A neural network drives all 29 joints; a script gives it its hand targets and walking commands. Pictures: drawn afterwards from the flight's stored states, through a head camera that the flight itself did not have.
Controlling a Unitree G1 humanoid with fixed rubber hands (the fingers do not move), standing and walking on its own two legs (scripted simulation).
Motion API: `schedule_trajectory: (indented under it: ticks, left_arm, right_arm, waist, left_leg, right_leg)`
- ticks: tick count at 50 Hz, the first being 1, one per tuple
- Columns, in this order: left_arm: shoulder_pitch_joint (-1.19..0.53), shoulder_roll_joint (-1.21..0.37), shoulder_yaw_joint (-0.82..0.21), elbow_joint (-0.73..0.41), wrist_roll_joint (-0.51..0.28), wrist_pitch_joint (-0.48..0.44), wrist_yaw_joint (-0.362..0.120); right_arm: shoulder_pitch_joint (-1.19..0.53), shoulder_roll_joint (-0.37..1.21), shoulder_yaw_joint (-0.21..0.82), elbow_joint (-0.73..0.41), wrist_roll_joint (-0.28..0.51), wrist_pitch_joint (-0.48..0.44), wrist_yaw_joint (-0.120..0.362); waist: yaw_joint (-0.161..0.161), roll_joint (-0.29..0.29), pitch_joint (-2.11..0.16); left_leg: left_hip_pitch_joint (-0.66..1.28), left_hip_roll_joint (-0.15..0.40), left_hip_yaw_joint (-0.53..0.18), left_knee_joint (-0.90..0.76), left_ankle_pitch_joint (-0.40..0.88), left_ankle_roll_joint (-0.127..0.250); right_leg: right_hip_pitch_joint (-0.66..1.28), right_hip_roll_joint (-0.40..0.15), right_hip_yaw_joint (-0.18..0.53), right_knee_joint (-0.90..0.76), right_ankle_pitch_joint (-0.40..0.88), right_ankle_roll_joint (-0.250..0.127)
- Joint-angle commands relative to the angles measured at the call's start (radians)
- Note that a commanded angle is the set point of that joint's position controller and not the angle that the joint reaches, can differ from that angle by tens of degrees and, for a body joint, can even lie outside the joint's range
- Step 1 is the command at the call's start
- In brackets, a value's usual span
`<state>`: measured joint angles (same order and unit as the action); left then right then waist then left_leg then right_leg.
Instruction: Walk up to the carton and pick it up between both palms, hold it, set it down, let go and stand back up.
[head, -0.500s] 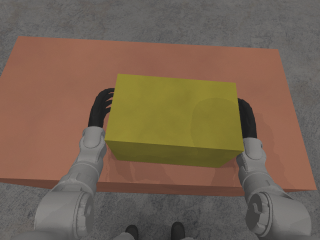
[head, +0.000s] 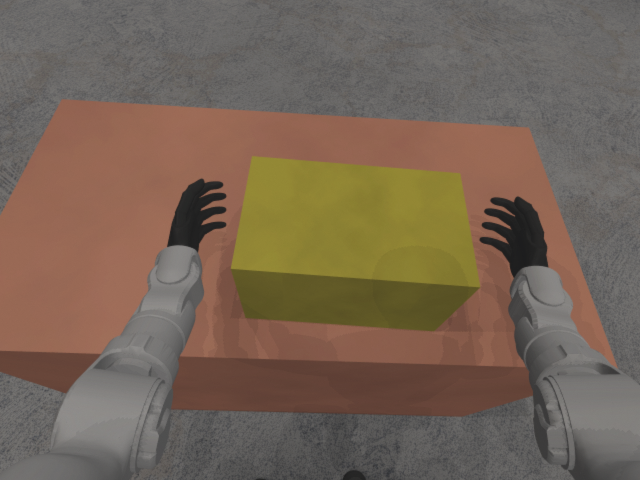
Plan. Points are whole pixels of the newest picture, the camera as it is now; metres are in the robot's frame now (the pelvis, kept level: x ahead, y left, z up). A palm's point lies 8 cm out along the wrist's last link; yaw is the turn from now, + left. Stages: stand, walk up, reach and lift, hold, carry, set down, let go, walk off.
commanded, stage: set down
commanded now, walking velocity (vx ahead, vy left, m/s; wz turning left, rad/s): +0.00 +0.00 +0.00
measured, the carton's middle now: (348, 248) +0.43 -0.04 -0.04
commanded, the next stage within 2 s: none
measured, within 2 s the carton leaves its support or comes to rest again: neither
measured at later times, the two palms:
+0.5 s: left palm (159, 292) +0.33 +0.21 +0.00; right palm (549, 321) +0.31 -0.27 +0.01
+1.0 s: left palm (143, 335) +0.28 +0.22 -0.02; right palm (540, 355) +0.27 -0.26 -0.01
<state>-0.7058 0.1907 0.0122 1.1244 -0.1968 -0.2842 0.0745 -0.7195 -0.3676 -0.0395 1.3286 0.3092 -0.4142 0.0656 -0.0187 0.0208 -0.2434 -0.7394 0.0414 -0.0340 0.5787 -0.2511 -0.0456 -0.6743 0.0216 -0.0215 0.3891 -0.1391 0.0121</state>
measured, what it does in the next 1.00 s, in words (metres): shifts its weight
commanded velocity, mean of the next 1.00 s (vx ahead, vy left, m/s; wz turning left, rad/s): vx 0.00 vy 0.00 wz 0.00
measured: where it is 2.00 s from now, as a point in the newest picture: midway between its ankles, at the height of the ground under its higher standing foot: outside the picture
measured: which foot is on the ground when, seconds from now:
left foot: down 0.00-1.00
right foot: down 0.00-1.00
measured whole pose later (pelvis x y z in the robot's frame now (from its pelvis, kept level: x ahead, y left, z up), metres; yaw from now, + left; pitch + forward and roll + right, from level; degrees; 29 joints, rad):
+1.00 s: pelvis -0.05 -0.01 +0.00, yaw +0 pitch +18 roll -2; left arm -0.38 0.29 0.00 0.90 -0.28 -0.24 -0.02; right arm -0.30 -0.32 -0.02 0.79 0.35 -0.25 0.04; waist -0.02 0.03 -0.20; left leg -0.70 0.04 -0.03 0.58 -0.20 -0.02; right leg -0.68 0.02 -0.02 0.47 -0.11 0.01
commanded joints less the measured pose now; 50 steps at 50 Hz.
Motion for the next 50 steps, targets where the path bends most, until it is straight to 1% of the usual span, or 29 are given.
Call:
schedule_trajectory:
  ticks: [1,3,4,6,8,11,15,16,19,20,21,23,25,30,31,32,33,34,36,38,40,41,43,44,45,46,47,49,50]
  left_arm:
    - [-0.382,0.175,-0.098,-0.289,-0.039,-0.057,0.002]
    - [-0.398,0.161,-0.108,-0.326,-0.039,-0.059,0.013]
    - [-0.437,0.164,-0.113,-0.302,-0.049,-0.060,0.018]
    - [-0.453,0.154,-0.127,-0.274,-0.059,-0.054,0.026]
    - [-0.287,0.131,-0.140,-0.375,-0.076,-0.045,0.020]
    - [-0.447,0.175,-0.141,-0.366,-0.084,-0.052,0.019]
    - [-0.196,0.176,-0.121,-0.420,-0.081,-0.039,-0.001]
    - [-0.371,0.212,-0.110,-0.364,-0.095,-0.041,0.004]
    - [-0.315,0.232,-0.107,-0.358,-0.133,-0.037,-0.009]
    - [-0.154,0.219,-0.094,-0.390,-0.118,-0.038,-0.020]
    - [-0.407,0.272,-0.098,-0.292,-0.143,-0.042,-0.018]
    - [-0.284,0.258,-0.106,-0.293,-0.154,-0.038,-0.039]
    - [-0.079,0.221,-0.080,-0.470,-0.119,-0.041,-0.050]
    - [-0.318,0.288,-0.073,-0.291,-0.163,-0.028,-0.073]
    - [-0.125,0.255,-0.098,-0.383,-0.149,-0.023,-0.081]
    - [0.018,0.251,-0.084,-0.437,-0.145,-0.029,-0.085]
    - [-0.333,0.321,-0.071,-0.325,-0.173,-0.038,-0.084]
    - [-0.291,0.311,-0.102,-0.306,-0.179,-0.033,-0.085]
    - [-0.239,0.276,-0.129,-0.365,-0.181,-0.042,-0.078]
    - [-0.253,0.298,-0.121,-0.320,-0.190,-0.038,-0.080]
    - [0.071,0.268,-0.081,-0.434,-0.150,-0.038,-0.095]
    - [-0.163,0.337,-0.061,-0.358,-0.161,-0.035,-0.102]
    - [-0.092,0.286,-0.057,-0.392,-0.138,-0.027,-0.100]
    - [0.136,0.243,-0.050,-0.488,-0.116,-0.022,-0.107]
    - [0.134,0.274,-0.010,-0.526,-0.099,-0.028,-0.109]
    - [0.024,0.294,-0.021,-0.519,-0.100,-0.024,-0.107]
    - [0.005,0.309,-0.005,-0.537,-0.100,-0.016,-0.107]
    - [0.283,0.255,0.010,-0.650,-0.068,-0.009,-0.117]
    - [0.221,0.287,0.017,-0.637,-0.075,0.000,-0.126]
  right_arm:
    - [-0.288,-0.309,0.045,-0.201,0.135,-0.072,0.010]
    - [-0.278,-0.322,0.005,-0.200,0.116,-0.066,0.013]
    - [-0.333,-0.327,0.018,-0.229,0.134,-0.058,0.019]
    - [-0.349,-0.326,0.009,-0.240,0.131,-0.036,0.025]
    - [-0.180,-0.303,0.044,-0.293,0.160,-0.052,0.024]
    - [-0.315,-0.334,-0.002,-0.321,0.140,-0.018,0.023]
    - [-0.084,-0.310,0.039,-0.451,0.149,-0.007,0.013]
    - [-0.256,-0.339,-0.016,-0.447,0.133,0.020,0.012]
    - [-0.196,-0.293,0.021,-0.515,0.138,0.057,0.007]
    - [-0.046,-0.270,0.039,-0.527,0.129,0.045,0.003]
    - [-0.257,-0.298,0.000,-0.492,0.118,0.093,0.001]
    - [-0.131,-0.254,0.026,-0.499,0.110,0.107,-0.003]
    - [0.067,-0.229,0.050,-0.557,0.113,0.077,-0.012]
    - [-0.172,-0.212,-0.007,-0.552,0.065,0.154,-0.017]
    - [0.022,-0.199,0.021,-0.584,0.076,0.142,-0.020]
    - [0.145,-0.198,0.025,-0.624,0.077,0.118,-0.025]
    - [-0.193,-0.214,-0.038,-0.617,0.032,0.143,-0.028]
    - [-0.135,-0.196,-0.043,-0.574,0.024,0.157,-0.024]
    - [-0.066,-0.176,-0.044,-0.585,0.021,0.160,-0.020]
    - [-0.108,-0.157,-0.027,-0.618,0.032,0.161,-0.018]
    - [0.179,-0.147,-0.005,-0.696,0.029,0.113,-0.031]
    - [-0.025,-0.160,-0.032,-0.657,0.006,0.124,-0.041]
    - [0.023,-0.170,-0.057,-0.641,-0.005,0.130,-0.035]
    - [0.243,-0.160,-0.012,-0.704,0.020,0.103,-0.041]
    - [0.238,-0.180,-0.017,-0.733,0.021,0.094,-0.045]
    - [0.127,-0.187,-0.064,-0.690,0.004,0.101,-0.044]
    - [0.100,-0.195,-0.063,-0.729,0.005,0.106,-0.045]
    - [0.357,-0.180,-0.046,-0.787,0.016,0.076,-0.051]
    - [0.291,-0.181,-0.051,-0.784,0.003,0.085,-0.060]
  waist:
    - [-0.068,0.144,-0.714]
    - [-0.099,0.167,-0.707]
    - [-0.067,0.164,-0.730]
    - [-0.064,0.140,-0.715]
    - [-0.078,0.123,-0.727]
    - [-0.087,0.140,-0.727]
    - [-0.080,0.075,-0.674]
    - [-0.078,0.083,-0.672]
    - [-0.062,0.037,-0.646]
    - [-0.072,0.019,-0.617]
    - [-0.059,0.033,-0.609]
    - [-0.080,-0.003,-0.541]
    - [-0.082,0.032,-0.601]
    - [-0.066,-0.017,-0.492]
    - [-0.096,-0.011,-0.488]
    - [-0.076,-0.031,-0.493]
    - [-0.060,-0.001,-0.535]
    - [-0.104,-0.002,-0.509]
    - [-0.111,0.024,-0.518]
    - [-0.081,0.021,-0.511]
    - [-0.077,-0.015,-0.548]
    - [-0.083,-0.001,-0.545]
    - [-0.076,0.016,-0.493]
    - [-0.073,0.004,-0.522]
    - [-0.040,-0.001,-0.530]
    - [-0.068,0.034,-0.517]
    - [-0.052,0.035,-0.520]
    - [-0.049,0.033,-0.481]
    - [-0.051,0.023,-0.443]
  left_leg:
    - [0.629,-0.026,-0.004,0.081,0.844,-0.102]
    - [0.612,-0.024,-0.005,0.067,0.755,-0.103]
    - [0.605,-0.015,-0.005,0.068,0.733,-0.104]
    - [0.560,-0.013,-0.004,0.046,0.613,-0.090]
    - [0.601,-0.016,-0.007,0.044,0.647,-0.084]
    - [0.545,-0.011,-0.007,0.022,0.528,-0.085]
    - [0.560,-0.028,0.000,-0.002,0.504,-0.057]
    - [0.504,-0.040,0.016,-0.014,0.396,-0.056]
    - [0.452,-0.048,0.019,-0.034,0.280,-0.027]
    - [0.473,-0.052,0.022,-0.030,0.326,-0.019]
    - [0.402,-0.057,0.037,-0.035,0.210,-0.018]
    - [0.387,-0.064,0.031,-0.036,0.200,0.002]
    - [0.499,-0.066,0.018,-0.051,0.301,-0.012]
    - [0.308,-0.069,0.027,-0.085,0.048,0.019]
    - [0.355,-0.058,0.009,-0.083,0.130,0.023]
    - [0.414,-0.069,0.013,-0.074,0.206,0.017]
    - [0.296,-0.073,0.029,-0.079,0.053,0.014]
    - [0.289,-0.061,0.012,-0.082,0.016,0.020]
    - [0.286,-0.045,-0.007,-0.097,-0.026,0.019]
    - [0.260,-0.047,-0.001,-0.094,-0.031,0.018]
    - [0.382,-0.061,-0.002,-0.078,0.149,0.014]
    - [0.298,-0.070,0.020,-0.065,0.078,0.017]
    - [0.329,-0.055,0.003,-0.100,0.058,0.012]
    - [0.416,-0.052,-0.002,-0.101,0.184,0.007]
    - [0.447,-0.061,0.007,-0.092,0.239,0.000]
    - [0.419,-0.057,0.011,-0.085,0.206,-0.006]
    - [0.442,-0.048,0.011,-0.090,0.206,-0.008]
    - [0.520,-0.051,0.009,-0.108,0.288,-0.010]
    - [0.488,-0.058,0.013,-0.111,0.261,-0.002]
  right_leg:
    - [0.143,0.072,-0.020,0.110,0.496,0.000]
    - [0.098,0.075,-0.033,0.104,0.418,-0.015]
    - [0.091,0.068,-0.024,0.108,0.378,-0.015]
    - [0.067,0.068,-0.021,0.105,0.293,-0.021]
    - [0.150,0.073,-0.028,0.107,0.392,-0.022]
    - [0.143,0.057,-0.020,0.110,0.261,-0.019]
    - [0.275,0.059,-0.018,0.115,0.372,-0.016]
    - [0.216,0.049,-0.011,0.111,0.250,-0.018]
    - [0.282,0.032,0.003,0.115,0.201,-0.012]
    - [0.323,0.036,-0.001,0.124,0.279,-0.013]
    - [0.245,0.028,0.011,0.114,0.105,-0.013]
    - [0.297,0.029,0.017,0.122,0.144,-0.009]
    - [0.376,0.038,0.014,0.111,0.263,-0.010]
    - [0.313,0.019,0.040,0.103,-0.023,-0.009]
    - [0.377,0.026,0.031,0.125,0.104,-0.011]
    - [0.420,0.029,0.016,0.122,0.181,-0.004]
    - [0.326,0.010,0.039,0.111,-0.030,-0.003]
    - [0.314,0.017,0.027,0.127,-0.029,-0.014]
    - [0.314,0.011,0.027,0.140,-0.030,-0.017]
    - [0.325,0.006,0.033,0.141,-0.020,-0.018]
    - [0.416,0.022,0.025,0.133,0.163,-0.005]
    - [0.394,0.012,0.036,0.137,0.080,0.001]
    - [0.390,0.014,0.027,0.119,0.045,-0.012]
    - [0.455,0.032,0.022,0.123,0.202,-0.011]
    - [0.462,0.033,0.033,0.107,0.211,-0.007]
    - [0.411,0.032,0.026,0.115,0.175,-0.014]
    - [0.416,0.030,0.027,0.105,0.172,-0.010]
    - [0.492,0.045,0.024,0.082,0.264,-0.016]
    - [0.484,0.042,0.028,0.081,0.240,-0.014]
